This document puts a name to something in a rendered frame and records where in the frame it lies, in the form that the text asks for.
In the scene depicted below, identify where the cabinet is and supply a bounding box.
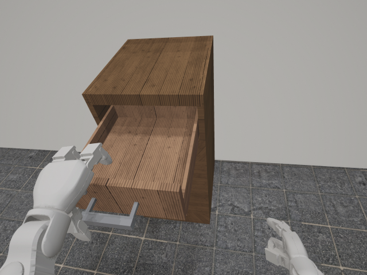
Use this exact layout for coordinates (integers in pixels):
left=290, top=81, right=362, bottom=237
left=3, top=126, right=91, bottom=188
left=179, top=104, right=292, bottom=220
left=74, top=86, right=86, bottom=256
left=82, top=36, right=214, bottom=224

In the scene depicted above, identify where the robot left hand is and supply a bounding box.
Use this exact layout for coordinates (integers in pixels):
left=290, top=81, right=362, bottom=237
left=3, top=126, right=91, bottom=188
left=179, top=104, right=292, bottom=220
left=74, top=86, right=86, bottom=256
left=33, top=143, right=112, bottom=241

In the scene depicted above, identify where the left robot forearm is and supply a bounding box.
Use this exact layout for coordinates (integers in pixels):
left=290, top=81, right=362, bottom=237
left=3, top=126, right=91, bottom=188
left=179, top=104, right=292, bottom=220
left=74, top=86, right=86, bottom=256
left=0, top=207, right=71, bottom=275

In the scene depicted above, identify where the drawer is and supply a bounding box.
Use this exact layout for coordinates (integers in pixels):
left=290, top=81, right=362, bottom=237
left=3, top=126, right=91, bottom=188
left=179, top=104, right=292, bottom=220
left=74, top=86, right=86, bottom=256
left=76, top=105, right=200, bottom=220

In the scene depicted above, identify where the handle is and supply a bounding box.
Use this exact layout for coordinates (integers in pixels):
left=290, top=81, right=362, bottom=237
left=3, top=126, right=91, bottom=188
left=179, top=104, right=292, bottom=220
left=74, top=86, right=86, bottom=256
left=81, top=198, right=139, bottom=230

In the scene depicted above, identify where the robot right hand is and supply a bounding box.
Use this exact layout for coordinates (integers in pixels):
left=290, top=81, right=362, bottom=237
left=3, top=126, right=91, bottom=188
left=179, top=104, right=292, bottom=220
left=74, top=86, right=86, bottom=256
left=265, top=218, right=309, bottom=270

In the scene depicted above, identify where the right robot forearm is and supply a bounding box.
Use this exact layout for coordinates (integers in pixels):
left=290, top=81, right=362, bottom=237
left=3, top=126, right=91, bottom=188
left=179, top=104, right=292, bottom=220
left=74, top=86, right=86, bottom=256
left=289, top=257, right=324, bottom=275

